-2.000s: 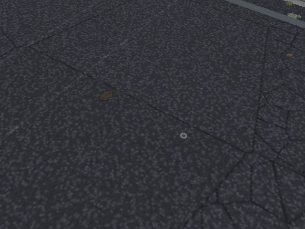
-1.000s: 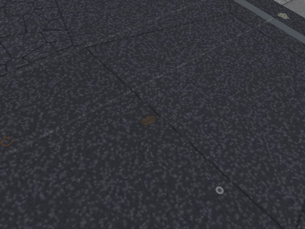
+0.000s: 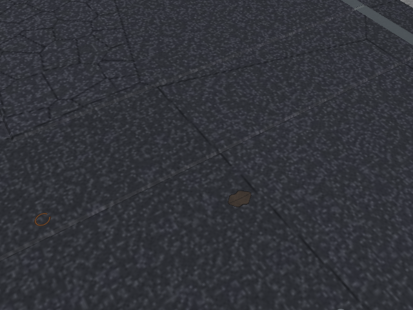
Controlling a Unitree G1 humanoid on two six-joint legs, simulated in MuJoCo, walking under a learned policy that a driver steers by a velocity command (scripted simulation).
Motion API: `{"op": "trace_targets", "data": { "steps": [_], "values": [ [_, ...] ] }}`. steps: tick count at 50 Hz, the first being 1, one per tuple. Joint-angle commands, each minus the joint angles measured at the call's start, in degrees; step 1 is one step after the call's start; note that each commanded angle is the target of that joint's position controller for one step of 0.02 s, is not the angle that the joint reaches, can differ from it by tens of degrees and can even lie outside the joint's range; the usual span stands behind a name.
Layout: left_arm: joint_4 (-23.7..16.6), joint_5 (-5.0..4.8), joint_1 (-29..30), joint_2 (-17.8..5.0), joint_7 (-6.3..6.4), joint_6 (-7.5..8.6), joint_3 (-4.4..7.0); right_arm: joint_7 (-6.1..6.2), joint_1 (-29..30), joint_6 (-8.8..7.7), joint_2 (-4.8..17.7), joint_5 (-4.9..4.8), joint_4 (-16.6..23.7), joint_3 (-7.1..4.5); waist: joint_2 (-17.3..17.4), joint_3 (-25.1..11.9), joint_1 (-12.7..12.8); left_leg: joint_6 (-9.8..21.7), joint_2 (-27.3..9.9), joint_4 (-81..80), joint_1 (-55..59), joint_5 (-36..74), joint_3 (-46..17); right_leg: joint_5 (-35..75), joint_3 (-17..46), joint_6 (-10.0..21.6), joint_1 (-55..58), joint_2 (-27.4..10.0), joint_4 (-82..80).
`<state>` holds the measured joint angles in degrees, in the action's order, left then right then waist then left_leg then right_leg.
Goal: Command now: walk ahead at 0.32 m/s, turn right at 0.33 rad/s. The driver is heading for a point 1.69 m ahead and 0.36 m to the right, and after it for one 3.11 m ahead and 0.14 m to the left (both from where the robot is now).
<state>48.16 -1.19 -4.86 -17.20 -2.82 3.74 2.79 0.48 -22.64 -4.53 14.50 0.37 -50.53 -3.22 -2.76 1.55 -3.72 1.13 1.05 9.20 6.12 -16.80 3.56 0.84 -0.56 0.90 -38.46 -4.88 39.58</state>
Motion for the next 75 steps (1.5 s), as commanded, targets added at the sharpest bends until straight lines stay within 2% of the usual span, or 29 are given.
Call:
{"op": "trace_targets", "data": {
  "steps": [1,4,6,7,8,9,10,11,13,18,23,27,30,31,32,33,34,37,41,46,48,49,50,51,55,68,70,72,75],
  "values": [
    [-7.27,0.19,9.60,-1.80,-1.03,0.92,-0.25,0.61,1.04,-0.50,10.24,-0.38,2.36,-2.13,8.14,5.65,-0.04,6.61,-13.49,-0.85,-8.59,29.19,0.34,3.35,-2.29,1.16,5.41,2.90,-5.92],
    [-6.71,0.52,1.73,-6.12,-1.83,0.78,1.69,1.85,3.94,0.87,12.13,-0.75,3.68,-2.64,10.62,-1.51,5.01,3.49,-14.03,13.00,-3.40,51.50,2.30,-1.83,-4.22,3.74,14.05,6.91,-6.33],
    [-3.83,0.59,-11.53,-10.76,-0.66,0.31,4.22,2.44,3.74,1.52,11.90,-0.46,5.23,-2.32,6.55,-9.37,11.45,-0.80,-9.63,36.51,-12.90,46.20,4.08,6.68,-1.03,6.91,34.67,7.42,-10.31],
    [-4.44,1.04,-13.51,-16.38,0.68,-0.37,4.98,1.87,-2.01,0.82,5.89,2.28,7.12,-0.62,-10.38,-16.87,6.59,-4.53,-2.14,59.31,-31.00,-3.36,4.24,30.70,18.66,13.76,53.01,-7.81,-4.68],
    [-6.87,1.64,-12.53,-16.09,0.43,-0.23,4.24,0.94,-7.43,-0.41,4.45,0.79,6.96,0.66,-11.77,-31.01,5.66,-5.42,4.39,74.97,-40.73,-24.79,-7.70,26.91,43.26,25.20,63.04,-18.85,-12.15],
    [-8.12,1.48,-10.63,-12.99,0.46,-0.72,4.00,0.40,-1.22,-0.85,10.40,-1.16,7.34,-0.91,-3.16,-27.82,8.63,-4.22,0.53,76.50,-42.60,-19.59,-11.85,17.06,36.97,21.89,56.91,-14.79,-15.78],
    [-8.45,0.54,-6.67,-10.54,0.60,-0.82,3.39,0.64,3.62,-0.62,10.71,-1.89,9.11,-0.98,-0.27,-18.28,7.60,-3.32,-1.60,72.59,-44.83,-14.69,-9.84,9.57,29.52,18.77,47.62,-11.65,-17.52],
    [-8.93,0.20,-3.77,-8.71,0.87,-1.05,2.83,1.52,5.65,0.04,10.36,-1.13,8.96,-1.10,4.43,-11.42,5.75,-3.48,-3.84,68.57,-44.15,-11.07,-8.84,5.65,24.97,16.35,37.53,-8.80,-19.62],
    [-9.96,1.51,-1.07,-8.36,1.33,-1.46,2.77,2.49,4.84,1.97,10.98,-0.21,9.90,-1.71,1.33,-7.27,2.53,-3.46,-5.33,63.12,-36.92,-7.44,-9.15,2.63,21.52,15.57,23.43,-5.77,-23.02],
    [-10.67,1.33,-1.34,-9.67,2.53,-1.85,3.57,3.53,5.42,3.17,8.01,1.03,11.97,-1.26,-1.11,-9.00,1.81,-5.58,-3.81,51.83,-35.95,-3.30,-8.33,7.16,18.54,15.45,18.58,-3.27,-22.19],
    [-11.98,0.50,-1.38,-9.68,4.14,-4.12,3.71,3.06,11.51,3.34,7.55,0.41,14.78,-0.98,-3.53,-7.78,3.99,-6.56,-2.34,40.22,-36.51,2.19,-9.79,-15.53,22.84,12.35,19.09,-0.83,-22.32],
    [-12.48,0.61,-3.11,-9.68,4.15,-5.12,3.87,2.06,12.74,1.83,8.08,-0.31,15.79,-1.15,-5.46,-7.97,5.22,-5.77,-0.22,30.69,-31.94,-0.78,-9.57,-10.50,27.01,11.78,22.31,-1.27,-18.78],
    [-13.31,-0.30,-2.57,-8.10,4.26,-5.89,3.27,1.36,8.44,0.86,9.10,-0.57,14.94,-2.00,-5.42,-8.14,2.11,-3.27,-1.28,12.83,-20.73,7.76,-9.11,-5.84,27.84,7.89,22.03,1.69,-12.68],
    [-13.54,0.14,-5.05,-4.91,4.26,-5.93,2.31,1.55,7.30,1.01,12.81,0.45,15.28,-2.82,2.07,-10.38,3.34,0.62,-12.16,10.77,-13.79,12.26,-16.86,-18.09,22.29,4.44,17.37,5.39,-3.91],
    [-15.42,0.20,-5.67,-3.95,4.06,-5.24,2.20,1.50,9.86,2.00,16.99,2.67,15.42,-3.76,19.54,-6.29,6.54,9.84,-22.02,8.89,-13.13,25.66,-30.80,-33.62,9.90,0.97,4.89,14.78,5.85],
    [-14.64,1.23,-6.03,-9.22,3.85,-4.40,3.60,1.41,9.50,2.01,13.23,2.97,16.42,-3.14,18.20,-8.00,4.52,15.24,-25.71,9.42,-13.89,30.37,-34.85,-38.28,9.51,-1.67,3.49,11.84,19.86],
    [-13.20,0.67,-7.01,-10.80,3.68,-4.45,4.40,1.54,10.80,2.04,10.69,2.16,17.06,-2.35,13.15,-7.74,4.62,14.22,-22.85,11.21,-14.14,31.67,-29.21,-35.11,10.19,-2.74,3.41,11.10,25.80],
    [-11.35,0.45,-7.48,-6.59,4.27,-6.19,3.55,1.46,13.10,2.53,8.70,0.08,16.78,-1.59,9.35,-5.77,4.86,9.82,-15.70,13.43,-14.32,33.76,-18.37,-28.40,8.96,-5.52,3.37,10.47,29.76],
    [-13.00,0.45,-3.89,-2.40,3.85,-6.28,1.77,1.36,13.04,3.55,8.50,0.27,15.98,-1.68,13.78,-7.01,3.61,9.73,-12.78,13.41,-13.64,32.07,-13.02,-26.43,3.78,-6.50,11.12,7.79,13.12],
    [-11.97,0.47,-5.47,-2.60,2.90,-5.92,1.75,0.87,11.75,4.23,9.55,-1.10,14.55,-1.76,14.89,-6.25,3.86,9.22,-12.90,15.17,-16.39,25.68,-13.90,-13.71,-0.71,-3.61,25.35,7.22,-14.32],
    [-12.37,1.49,-6.61,-5.88,3.29,-5.80,2.11,0.46,7.65,3.19,7.39,-0.22,13.32,-0.81,8.67,-7.58,2.94,2.70,-9.99,17.81,-22.97,14.65,-11.87,0.74,7.06,0.05,36.74,1.19,-19.32],
    [-12.41,2.31,-5.13,-9.74,3.77,-6.02,2.73,-0.19,5.72,2.23,4.48,1.62,13.89,0.18,-3.87,-8.52,-0.45,-1.45,-4.50,21.20,-26.71,3.12,-5.96,9.33,13.73,4.56,37.67,-5.86,-15.87],
    [-12.24,2.55,-2.94,-4.81,3.26,-5.73,1.50,0.05,8.76,2.09,4.48,1.89,14.14,0.42,-6.73,-8.05,1.01,-3.68,-4.82,18.71,-21.42,-0.80,-5.45,1.51,14.47,8.22,29.09,-6.97,-17.19],
    [-12.53,2.67,-1.43,-2.36,2.87,-5.26,0.84,0.16,10.98,2.19,6.22,1.57,13.80,-0.01,-4.37,-5.60,1.67,-4.46,-4.62,18.30,-19.73,3.38,-5.19,-6.04,12.35,6.49,27.27,-3.63,-17.46],
    [-10.97,2.13,-3.61,-3.28,2.96,-3.78,0.76,0.83,10.77,2.96,6.69,0.87,12.62,-0.39,-3.17,-1.80,2.53,-4.39,-4.41,18.10,-18.91,8.58,-4.96,-8.68,9.92,2.82,24.59,-0.31,-17.06],
    [-7.66,1.74,-4.74,-1.64,3.19,-3.32,0.29,1.79,8.37,3.30,6.17,0.36,7.54,-0.70,1.81,-2.19,2.79,-5.09,-4.74,17.44,-16.40,11.89,-4.79,-4.61,8.15,2.66,25.91,1.56,-15.71],
    [-6.34,1.38,-6.49,-2.49,3.42,-3.65,0.68,2.01,7.54,3.56,5.56,0.09,6.46,-0.65,0.13,-2.80,3.37,-4.84,-2.19,20.44,-17.74,1.56,-1.60,-20.10,8.87,3.94,26.20,1.86,-17.75],
    [-5.58,0.73,-9.42,-6.33,3.55,-3.97,1.85,2.05,10.36,3.06,5.34,-0.60,7.70,-0.69,-4.86,2.33,5.79,-3.65,-0.06,28.38,-27.90,-7.51,0.65,-42.72,18.42,8.59,25.55,-3.69,-24.30],
    [-4.40,0.41,-12.13,-7.29,3.92,-2.25,2.22,1.03,14.34,0.44,5.70,-2.23,10.40,-0.88,-9.06,7.73,7.08,0.50,-4.03,38.42,-39.69,-13.44,-5.05,-43.33,31.20,14.43,27.58,-12.41,-29.74]
  ]
}}
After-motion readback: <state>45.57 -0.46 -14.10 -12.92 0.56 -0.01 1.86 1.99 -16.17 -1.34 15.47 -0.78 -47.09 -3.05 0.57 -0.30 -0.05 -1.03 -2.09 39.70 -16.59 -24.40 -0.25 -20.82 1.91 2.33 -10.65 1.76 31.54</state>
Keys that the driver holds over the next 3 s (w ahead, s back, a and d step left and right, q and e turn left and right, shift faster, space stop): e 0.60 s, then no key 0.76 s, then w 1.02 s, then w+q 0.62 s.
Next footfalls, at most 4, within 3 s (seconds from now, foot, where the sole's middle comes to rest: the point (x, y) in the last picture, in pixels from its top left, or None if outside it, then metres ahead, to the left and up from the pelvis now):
0.12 right None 0.26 -0.12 -0.78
0.62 left None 0.32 0.08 -0.78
0.96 right None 0.19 -0.14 -0.78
2.12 right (283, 264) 0.61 -0.30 -0.78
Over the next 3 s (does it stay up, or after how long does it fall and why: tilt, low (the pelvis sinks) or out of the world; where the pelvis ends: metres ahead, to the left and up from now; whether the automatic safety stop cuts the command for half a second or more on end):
stays up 0.96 -0.28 0.01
